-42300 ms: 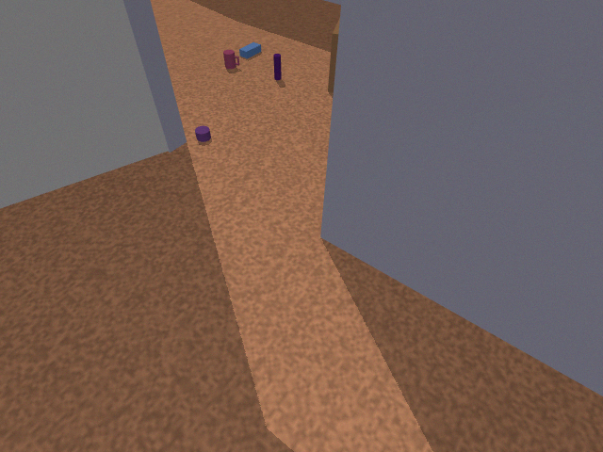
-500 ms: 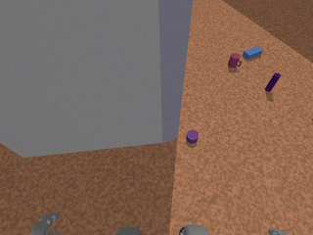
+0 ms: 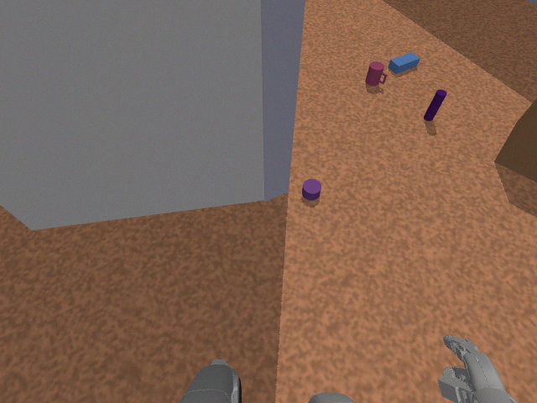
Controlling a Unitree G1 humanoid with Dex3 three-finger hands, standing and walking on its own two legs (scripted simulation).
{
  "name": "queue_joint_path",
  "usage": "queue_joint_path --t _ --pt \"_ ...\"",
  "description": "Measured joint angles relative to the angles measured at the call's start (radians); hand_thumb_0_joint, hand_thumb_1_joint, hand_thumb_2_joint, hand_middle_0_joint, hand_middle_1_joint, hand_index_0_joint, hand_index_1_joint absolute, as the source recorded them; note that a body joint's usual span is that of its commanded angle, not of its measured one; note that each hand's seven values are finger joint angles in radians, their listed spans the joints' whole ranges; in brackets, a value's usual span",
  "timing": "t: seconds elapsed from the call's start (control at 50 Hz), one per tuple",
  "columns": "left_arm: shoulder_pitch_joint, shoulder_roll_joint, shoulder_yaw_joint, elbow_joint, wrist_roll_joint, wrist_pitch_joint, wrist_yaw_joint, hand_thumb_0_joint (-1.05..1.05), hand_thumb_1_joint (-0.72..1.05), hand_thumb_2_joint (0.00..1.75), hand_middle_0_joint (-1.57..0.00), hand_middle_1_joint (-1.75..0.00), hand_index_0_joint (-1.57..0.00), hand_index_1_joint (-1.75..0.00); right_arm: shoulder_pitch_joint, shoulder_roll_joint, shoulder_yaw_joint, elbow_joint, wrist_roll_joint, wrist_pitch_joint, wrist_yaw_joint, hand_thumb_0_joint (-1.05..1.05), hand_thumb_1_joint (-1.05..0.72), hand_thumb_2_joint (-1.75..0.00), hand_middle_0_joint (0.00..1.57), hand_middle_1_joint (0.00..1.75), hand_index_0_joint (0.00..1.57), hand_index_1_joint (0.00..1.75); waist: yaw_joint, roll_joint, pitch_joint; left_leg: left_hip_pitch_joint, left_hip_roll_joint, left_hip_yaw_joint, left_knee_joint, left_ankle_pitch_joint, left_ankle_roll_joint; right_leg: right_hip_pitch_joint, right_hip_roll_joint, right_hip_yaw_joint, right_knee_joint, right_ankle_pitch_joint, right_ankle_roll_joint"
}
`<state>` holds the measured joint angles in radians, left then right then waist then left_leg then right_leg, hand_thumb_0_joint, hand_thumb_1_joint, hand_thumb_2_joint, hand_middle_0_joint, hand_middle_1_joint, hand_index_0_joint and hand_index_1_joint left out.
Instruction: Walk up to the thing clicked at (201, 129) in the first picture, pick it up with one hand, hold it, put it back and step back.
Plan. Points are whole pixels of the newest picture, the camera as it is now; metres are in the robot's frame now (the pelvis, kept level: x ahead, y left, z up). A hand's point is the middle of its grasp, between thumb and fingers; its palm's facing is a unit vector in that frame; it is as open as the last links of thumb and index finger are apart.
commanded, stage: step back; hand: right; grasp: from above
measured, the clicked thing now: (311, 189) +0.96 -0.20 -0.72
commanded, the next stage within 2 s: stand in 1.32 s
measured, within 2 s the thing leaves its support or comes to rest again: neither
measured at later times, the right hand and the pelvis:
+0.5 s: hand out of the picture -0.10 -0.24 -0.12, palm faces -0.04 +0.91 -0.42, open 7.4 cm; pelvis -0.14 +0.03 +0.02, yaw +4 degrees
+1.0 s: hand out of the picture -0.05 -0.24 -0.13, palm faces -0.03 +0.92 -0.39, open 7.4 cm; pelvis -0.13 +0.03 +0.01, yaw +2 degrees
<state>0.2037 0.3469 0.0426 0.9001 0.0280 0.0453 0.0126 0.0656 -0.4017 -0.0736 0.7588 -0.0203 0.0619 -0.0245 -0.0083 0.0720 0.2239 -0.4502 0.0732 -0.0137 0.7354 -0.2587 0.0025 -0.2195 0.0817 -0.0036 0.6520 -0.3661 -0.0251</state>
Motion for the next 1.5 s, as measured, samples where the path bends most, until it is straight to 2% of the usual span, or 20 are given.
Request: queue_joint_path --t 0.06,0.14,0.24,0.3,0.34,0.4,0.44,0.48,0.62,0.7,0.76,0.8,0.94,1.02,1.06,1.12,1.24,1.3,1.34,1.5 --pt "0.006 -0.001 -0.01 -0.009 0.01 0.0 -0.013 0.01 0.9 0.9 -0.2 -0.3 -0.2 -0.3 0.017 0.02 0.006 0.037 0.005 0.022 -0.002 0.0 -0.9 -0.9 0.2 0.3 0.2 0.3 0.029 -0.035 -0.025 -0.039 -0.107 -0.054 0.242 -0.238 0.002 -0.031 -0.045 0.031 0.007 0.025 -0.011" --pt "-0.01 0.0 -0.015 -0.019 0.014 0.002 -0.007 0.01 0.9 0.9 -0.2 -0.3 -0.2 -0.3 0.061 0.023 0.008 0.058 0.017 0.022 0.009 0.0 -0.9 -0.9 0.2 0.3 0.2 0.3 0.014 -0.043 -0.072 -0.035 -0.182 -0.117 0.484 -0.232 0.003 -0.061 -0.087 0.027 -0.064 0.103 -0.005" --pt "-0.074 0.017 -0.003 -0.064 0.009 -0.01 -0.011 0.01 0.9 0.9 -0.2 -0.3 -0.2 -0.3 0.108 0.01 0.007 0.088 0.006 -0.002 0.015 0.0 -0.9 -0.9 0.2 0.3 0.2 0.3 -0.011 -0.037 -0.07 0.121 -0.126 -0.09 0.271 -0.234 -0.024 -0.127 -0.109 -0.003 -0.078 0.165 0.0" --pt "-0.112 0.03 0.001 -0.084 0.012 -0.009 -0.019 0.01 0.9 0.9 -0.2 -0.3 -0.2 -0.3 0.141 0.005 0.012 0.128 0.003 -0.023 0.021 0.0 -0.9 -0.9 0.2 0.3 0.2 0.3 -0.022 -0.041 -0.075 0.242 -0.084 -0.05 -0.015 -0.23 -0.015 -0.176 -0.126 -0.034 -0.039 0.173 0.007" --pt "-0.129 0.052 0.009 -0.08 0.01 -0.001 -0.022 0.0 0.9 0.9 -0.2 -0.3 -0.2 -0.3 0.147 0.027 0.011 0.171 -0.005 -0.039 0.021 0.0 -0.9 -0.9 0.2 0.3 0.2 0.3 -0.015 -0.097 -0.064 0.293 -0.113 -0.019 -0.125 -0.155 0.003 -0.202 -0.159 -0.013 0.009 0.165 0.01" --pt "-0.088 0.053 0.018 -0.045 0.004 0.014 -0.014 0.0 0.9 0.9 -0.2 -0.3 -0.2 -0.3 0.195 0.048 0.016 0.196 -0.022 -0.045 0.03 0.0 -0.9 -0.9 0.2 0.3 0.2 0.3 -0.027 -0.121 -0.112 0.274 -0.115 -0.016 -0.11 -0.145 0.024 -0.232 -0.107 0.066 0.106 -0.025 0.02" --pt "-0.058 0.051 0.018 -0.015 -0.003 0.016 -0.019 0.0 0.9 0.9 -0.2 -0.3 -0.2 -0.3 0.223 0.05 0.016 0.208 -0.025 -0.045 0.03 0.01 -0.9 -0.9 0.2 0.3 0.2 0.3 -0.046 -0.102 -0.142 0.263 -0.09 -0.038 -0.113 -0.137 0.029 -0.232 -0.062 0.091 0.196 -0.045 0.03" --pt "-0.026 0.06 0.018 0.008 -0.011 0.007 -0.02 0.0 0.9 0.9 -0.2 -0.3 -0.2 -0.3 0.228 0.057 0.014 0.218 -0.024 -0.049 0.027 0.01 -0.9 -0.9 0.2 0.3 0.21 0.3 -0.033 -0.114 -0.153 0.271 -0.076 -0.021 -0.141 -0.113 0.014 -0.22 -0.039 0.122 0.244 -0.022 0.032" --pt "0.044 0.046 0.011 0.078 -0.001 -0.012 -0.03 0.01 0.9 0.9 -0.2 -0.3 -0.2 -0.3 0.191 0.034 0.003 0.173 -0.022 -0.077 0.031 0.01 -0.9 -0.9 0.2 0.3 0.21 0.3 -0.017 -0.12 -0.145 0.253 -0.05 0.052 -0.131 -0.111 0.002 -0.077 -0.07 0.049 0.055 -0.085 0.035" --pt "0.028 0.002 0.015 0.083 0.004 -0.045 -0.035 0.01 0.9 0.9 -0.2 -0.3 -0.2 -0.3 0.174 0.0 0.005 0.163 -0.009 -0.064 0.028 0.0 -0.9 -0.9 0.2 0.3 0.2 0.3 -0.029 -0.035 -0.108 0.213 0.0 0.012 -0.016 -0.133 0.004 -0.002 -0.026 -0.016 -0.08 0.079 0.007" --pt "0.042 -0.003 0.018 0.058 0.005 -0.069 -0.04 0.01 0.9 0.9 -0.2 -0.3 -0.2 -0.3 0.17 0.007 0.014 0.187 -0.004 -0.045 0.028 0.0 -0.9 -0.9 0.2 0.3 0.2 0.3 -0.001 -0.049 -0.133 0.136 -0.051 -0.011 0.172 -0.237 0.025 0.002 -0.044 -0.002 -0.08 0.066 -0.013" --pt "0.051 -0.005 0.017 0.051 0.004 -0.073 -0.038 0.01 0.9 0.9 -0.2 -0.3 -0.2 -0.3 0.169 0.004 0.017 0.189 -0.001 -0.049 0.034 0.01 -0.9 -0.9 0.2 0.3 0.2 0.3 0.004 -0.045 -0.144 0.098 -0.061 -0.018 0.226 -0.229 0.031 0.024 -0.055 -0.002 -0.109 0.075 -0.014" --pt "0.047 0.015 0.018 0.039 0.008 -0.068 -0.037 0.01 0.9 0.9 -0.2 -0.3 -0.2 -0.3 0.151 0.0 0.014 0.195 0.003 -0.074 0.049 0.0 -0.9 -0.9 0.2 0.3 0.2 0.3 0.018 -0.035 -0.144 0.084 -0.025 0.007 0.009 -0.122 0.005 0.051 -0.075 -0.013 -0.125 0.066 0.009" --pt "0.026 0.041 0.014 0.047 -0.007 -0.039 -0.027 0.01 0.9 0.9 -0.2 -0.3 -0.2 -0.3 0.135 0.025 0.012 0.221 0.001 -0.094 0.033 0.0 -0.9 -0.9 0.2 0.3 0.2 0.3 0.021 -0.091 -0.131 0.15 -0.064 0.044 -0.139 0.042 0.002 0.013 -0.118 0.006 0.004 -0.016 0.029" --pt "0.019 0.041 0.011 0.059 -0.014 -0.024 -0.018 0.01 0.9 0.9 -0.2 -0.3 -0.2 -0.3 0.126 0.044 0.019 0.226 -0.006 -0.098 0.027 0.0 -0.9 -0.9 0.2 0.3 0.2 0.3 0.016 -0.115 -0.138 0.147 -0.072 0.06 -0.124 0.018 0.009 -0.024 -0.1 0.061 0.084 -0.095 0.025" --pt "0.008 0.036 0.004 0.077 -0.018 -0.019 -0.018 0.01 0.9 0.9 -0.2 -0.3 -0.2 -0.3 0.109 0.061 0.03 0.227 -0.009 -0.096 0.026 0.0 -0.9 -0.9 0.2 0.3 0.2 0.3 -0.004 -0.112 -0.142 0.143 -0.054 0.052 -0.12 0.002 0.016 -0.063 -0.067 0.069 0.167 -0.163 0.023" --pt "-0.007 0.037 0.0 0.105 -0.015 -0.025 -0.019 0.01 0.9 0.9 -0.2 -0.3 -0.2 -0.3 0.064 0.073 0.034 0.224 -0.008 -0.099 0.025 0.0 -0.9 -0.9 0.2 0.3 0.21 0.3 -0.011 -0.122 -0.136 0.135 -0.028 0.068 -0.12 -0.009 -0.001 -0.072 -0.083 0.062 0.115 -0.133 0.026" --pt "-0.014 0.028 0.004 0.125 -0.007 -0.036 -0.018 0.0 0.9 0.9 -0.2 -0.3 -0.2 -0.3 0.041 0.056 0.031 0.228 0.0 -0.088 0.023 0.0 -0.9 -0.9 0.2 0.3 0.21 0.3 -0.006 -0.097 -0.128 0.125 -0.001 0.068 -0.083 -0.034 -0.018 -0.023 -0.082 0.029 -0.034 0.018 0.031" --pt "-0.023 0.01 0.002 0.141 0.0 -0.042 -0.016 0.0 0.9 0.9 -0.2 -0.3 -0.2 -0.3 0.035 0.041 0.03 0.236 0.013 -0.076 0.018 0.0 -0.9 -0.9 0.2 0.3 0.21 0.3 -0.012 -0.058 -0.122 0.128 0.018 0.039 -0.073 -0.039 -0.025 0.004 -0.061 0.004 -0.061 0.039 0.031" --pt "-0.066 -0.018 -0.026 0.179 -0.017 -0.068 -0.023 0.01 0.9 0.9 -0.2 -0.3 -0.2 -0.3 0.023 0.026 0.051 0.31 0.028 -0.07 0.026 0.0 -0.9 -0.9 0.2 0.3 0.2 0.3 -0.001 -0.041 -0.145 0.234 -0.018 0.033 -0.246 0.027 -0.041 0.075 -0.086 0.007 -0.157 0.055 0.029"
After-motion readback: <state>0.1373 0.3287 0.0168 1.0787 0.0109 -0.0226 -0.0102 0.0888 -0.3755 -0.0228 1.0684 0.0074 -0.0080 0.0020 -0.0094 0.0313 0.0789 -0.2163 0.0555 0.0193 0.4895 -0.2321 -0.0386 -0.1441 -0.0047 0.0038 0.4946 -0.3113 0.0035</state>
